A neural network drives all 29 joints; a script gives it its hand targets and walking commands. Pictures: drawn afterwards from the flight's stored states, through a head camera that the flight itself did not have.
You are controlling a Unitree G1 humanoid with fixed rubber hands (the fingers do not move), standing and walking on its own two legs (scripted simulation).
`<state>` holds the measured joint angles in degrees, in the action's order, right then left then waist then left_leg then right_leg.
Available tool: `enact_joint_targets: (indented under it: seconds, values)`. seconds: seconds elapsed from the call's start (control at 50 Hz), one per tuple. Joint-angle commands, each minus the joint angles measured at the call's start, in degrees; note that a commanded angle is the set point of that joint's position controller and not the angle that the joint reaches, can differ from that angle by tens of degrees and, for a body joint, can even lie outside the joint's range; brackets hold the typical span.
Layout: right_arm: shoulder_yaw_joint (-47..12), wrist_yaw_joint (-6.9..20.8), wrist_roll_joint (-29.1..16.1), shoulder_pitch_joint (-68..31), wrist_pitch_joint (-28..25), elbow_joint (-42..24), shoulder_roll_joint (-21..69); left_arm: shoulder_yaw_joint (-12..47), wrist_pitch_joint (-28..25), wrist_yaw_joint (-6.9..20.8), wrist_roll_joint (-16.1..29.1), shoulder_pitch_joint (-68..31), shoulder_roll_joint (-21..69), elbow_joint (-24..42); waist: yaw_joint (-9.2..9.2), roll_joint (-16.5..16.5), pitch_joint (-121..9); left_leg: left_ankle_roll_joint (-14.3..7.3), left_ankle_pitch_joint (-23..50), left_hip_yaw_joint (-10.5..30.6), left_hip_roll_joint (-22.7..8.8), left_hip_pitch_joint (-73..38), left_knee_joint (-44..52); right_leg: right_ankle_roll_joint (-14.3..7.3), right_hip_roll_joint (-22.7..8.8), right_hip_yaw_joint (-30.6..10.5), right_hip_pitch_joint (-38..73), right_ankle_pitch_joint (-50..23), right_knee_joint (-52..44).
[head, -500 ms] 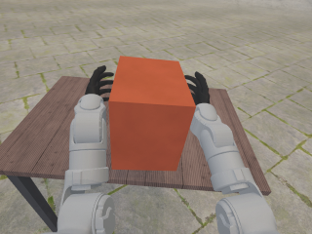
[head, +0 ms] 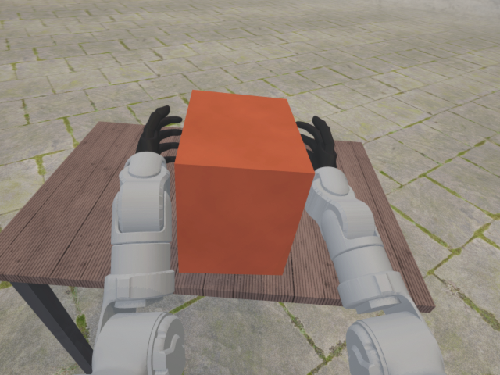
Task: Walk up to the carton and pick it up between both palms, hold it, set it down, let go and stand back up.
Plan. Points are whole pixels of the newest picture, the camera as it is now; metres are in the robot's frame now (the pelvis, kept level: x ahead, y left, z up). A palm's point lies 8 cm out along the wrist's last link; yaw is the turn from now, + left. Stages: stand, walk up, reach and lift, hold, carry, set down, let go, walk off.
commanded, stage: hold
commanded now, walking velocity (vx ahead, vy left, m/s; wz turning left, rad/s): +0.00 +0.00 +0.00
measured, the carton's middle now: (236, 180) +0.38 +0.00 +0.17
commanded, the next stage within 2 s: set down in 0.12 s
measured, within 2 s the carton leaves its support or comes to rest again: neither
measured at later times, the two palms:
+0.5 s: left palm (154, 159) +0.38 +0.13 +0.21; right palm (315, 170) +0.38 -0.13 +0.19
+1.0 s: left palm (172, 182) +0.40 +0.11 +0.15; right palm (318, 181) +0.40 -0.15 +0.15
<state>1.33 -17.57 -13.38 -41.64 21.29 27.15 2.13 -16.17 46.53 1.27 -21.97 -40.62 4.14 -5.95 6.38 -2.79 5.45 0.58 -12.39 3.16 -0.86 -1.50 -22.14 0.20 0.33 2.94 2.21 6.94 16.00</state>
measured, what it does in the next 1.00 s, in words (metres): stands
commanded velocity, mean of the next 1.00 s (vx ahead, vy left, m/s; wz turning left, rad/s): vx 0.00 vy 0.00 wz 0.00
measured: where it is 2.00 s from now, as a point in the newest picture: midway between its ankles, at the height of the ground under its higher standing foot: outside the picture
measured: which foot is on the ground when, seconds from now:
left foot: down 0.00-1.00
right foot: down 0.00-1.00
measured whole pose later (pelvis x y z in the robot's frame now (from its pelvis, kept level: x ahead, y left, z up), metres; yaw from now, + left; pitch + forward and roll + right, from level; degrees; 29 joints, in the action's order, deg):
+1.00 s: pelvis +0.01 -0.02 +0.00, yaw +1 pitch -6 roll -1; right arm 7.6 -9.5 -3.4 -40.4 -4.1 42.9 2.4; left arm -14.6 27.4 -4.9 -22.1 -37.1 7.4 -17.6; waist 3.9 -3.5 6.2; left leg 1.7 -11.2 3.2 -1.7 2.4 -19.8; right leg -1.0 0.6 4.8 -2.1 7.2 15.6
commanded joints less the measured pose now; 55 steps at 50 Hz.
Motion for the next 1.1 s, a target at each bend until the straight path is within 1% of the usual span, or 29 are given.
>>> enact_joint_targets:
  seconds: [0.0, 0.14, 0.22, 0.26, 0.32, 0.36, 0.42, 0.46, 0.54, 0.6, 0.64, 0.68, 0.76, 0.86, 0.92, 1.0, 1.08]
  values:
    - [-23.0, 6.5, -4.4, -49.0, -4.1, -19.4, 32.7, 28.5, -4.3, 7.2, 9.7, -38.8, 34.3, 5.0, 0.77, 5.3, -28.9, 1.2, 16.0, -3.8, 3.2, -1.4, 3.1, 2.4, 3.6, 2.6, 10.1, -9.5, 0.2]
    - [-22.9, 6.5, -4.3, -49.5, -4.4, -19.6, 33.0, 28.3, -4.6, 7.4, 9.7, -39.2, 34.1, 4.8, 0.65, 5.0, -29.2, 0.9, 15.1, -3.8, 3.4, -1.2, 3.2, 2.6, 3.4, 2.6, 10.3, -9.8, 0.2]
    - [-21.5, 7.2, -2.7, -50.6, -6.6, -18.8, 32.9, 27.7, -6.3, 7.5, 9.4, -39.9, 34.3, 3.6, 0.22, 5.1, -29.1, 0.6, 13.4, -3.9, 3.5, -1.2, 3.5, 2.8, 3.2, 3.1, 9.7, -8.5, 0.0]
    - [-19.6, 8.1, -0.5, -50.8, -8.7, -16.9, 32.3, 26.6, -7.9, 7.6, 8.5, -39.7, 34.4, 1.5, -0.24, 5.0, -27.9, 0.3, 11.3, -4.1, 3.4, -1.0, 4.3, 2.8, 3.0, 3.5, 8.9, -6.4, -0.4]
    - [-14.2, 10.3, 4.9, -49.1, -13.4, -11.1, 30.5, 23.4, -11.0, 7.8, 6.4, -37.9, 34.0, -3.2, -1.02, 4.7, -24.6, -0.2, 6.9, -4.9, 2.9, -0.5, 6.4, 2.4, 2.6, 4.6, 7.3, -1.8, -1.3]
    - [-10.9, 11.7, 8.6, -46.7, -16.9, -7.4, 28.8, 21.0, -13.0, 8.2, 4.8, -35.7, 33.1, -5.4, -1.38, 4.4, -23.0, -0.1, 6.8, -5.6, 2.6, -0.9, 7.0, 2.1, 2.3, 5.4, 7.6, -1.2, -1.7]
    - [-8.2, 13.0, 12.5, -43.8, -22.0, -3.7, 26.9, 19.4, -15.8, 8.9, 3.4, -32.2, 32.5, -7.3, -1.56, 3.7, -21.8, 0.3, 9.5, -6.6, 2.5, -1.2, 6.6, 1.7, 2.1, 6.2, 8.9, -2.9, -1.9]
    - [-8.0, 13.3, 13.7, -42.7, -24.8, -2.7, 25.9, 19.8, -17.3, 9.0, 3.2, -30.6, 32.4, -7.2, -1.5, 3.1, -22.0, 0.6, 12.6, -6.9, 2.4, -1.3, 5.8, 1.6, 2.0, 6.7, 9.9, -5.4, -1.8]
    - [-10.2, 13.4, 13.7, -41.7, -29.0, -2.9, 25.1, 23.4, -20.2, 8.0, 4.1, -30.9, 33.3, -4.1, -1.02, 2.5, -25.7, 1.4, 19.8, -6.8, 2.2, -3.0, 3.8, 1.4, 2.1, 7.0, 11.3, -11.5, -0.9]
    - [-12.7, 13.6, 12.8, -41.8, -31.3, -4.4, 25.3, 27.9, -23.3, 6.1, 5.7, -33.4, 34.4, -0.2, -0.47, 3.6, -31.9, 2.4, 25.7, -5.9, 1.8, -5.3, 1.8, 1.3, 2.1, 6.8, 11.8, -16.5, 0.2]
    - [-14.0, 13.8, 12.0, -41.8, -31.9, -5.1, 25.6, 30.5, -25.1, 4.5, 6.7, -35.0, 35.0, 1.6, -0.27, 4.5, -35.5, 2.7, 28.3, -5.1, 1.5, -6.7, 0.7, 1.2, 2.0, 6.6, 11.2, -18.2, 0.8]
    - [-14.8, 13.9, 11.2, -41.5, -32.0, -5.5, 25.8, 32.2, -26.3, 3.1, 7.4, -35.6, 35.5, 2.4, -0.39, 5.4, -37.9, 2.9, 29.3, -4.3, 1.3, -7.2, 0.1, 1.1, 1.9, 6.2, 10.1, -18.8, 1.1]
    - [-15.3, 14.1, 10.3, -40.9, -30.8, -4.4, 25.9, 32.8, -26.7, 1.4, 7.7, -34.9, 35.7, 1.5, -1.21, 5.8, -38.6, 2.4, 26.9, -3.5, 1.3, -5.6, 0.3, 1.2, 1.6, 5.5, 8.7, -18.1, 1.3]
    - [-14.3, 14.3, 10.0, -39.9, -28.8, -0.8, 25.6, 29.6, -25.6, 1.3, 6.7, -32.6, 35.0, -1.4, -2.53, 4.7, -35.4, 1.6, 22.4, -3.6, 1.6, -2.3, 2.0, 1.5, 1.2, 4.6, 8.9, -17.5, 1.4]
    - [-12.9, 14.6, 10.5, -39.1, -28.2, 1.6, 25.1, 26.9, -25.0, 1.7, 5.8, -31.4, 34.2, -3.1, -2.96, 3.9, -33.2, 1.2, 20.5, -4.1, 1.7, -1.2, 3.1, 1.7, 1.2, 4.5, 9.2, -17.2, 1.2]
    - [-10.6, 15.1, 11.8, -38.9, -28.4, 4.0, 24.8, 24.7, -25.3, 2.1, 5.3, -31.2, 33.7, -4.9, -2.91, 3.2, -32.0, 1.3, 19.0, -4.8, 1.7, -0.4, 3.8, 1.9, 1.2, 4.8, 9.0, -17.3, 1.0]
    - [-8.5, 15.7, 13.6, -39.3, -29.4, 5.8, 24.9, 24.2, -26.9, 1.6, 5.3, -32.6, 34.2, -6.1, -2.67, 3.2, -33.1, 1.7, 19.4, -5.1, 1.5, -1.0, 3.7, 1.8, 1.3, 5.2, 8.0, -17.7, 1.0]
